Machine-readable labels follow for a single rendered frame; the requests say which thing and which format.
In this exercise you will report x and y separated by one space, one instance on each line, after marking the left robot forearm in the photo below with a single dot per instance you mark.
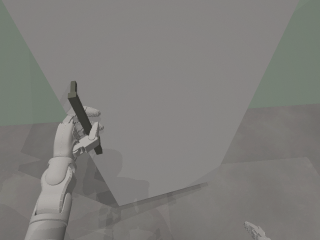
51 214

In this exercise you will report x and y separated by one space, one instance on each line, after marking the fridge door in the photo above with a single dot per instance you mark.
172 79

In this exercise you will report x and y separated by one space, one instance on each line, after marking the right robot hand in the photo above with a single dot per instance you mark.
256 232

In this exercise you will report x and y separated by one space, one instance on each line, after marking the left robot hand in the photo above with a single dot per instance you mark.
68 134

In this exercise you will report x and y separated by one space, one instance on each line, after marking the handle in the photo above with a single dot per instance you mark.
81 114

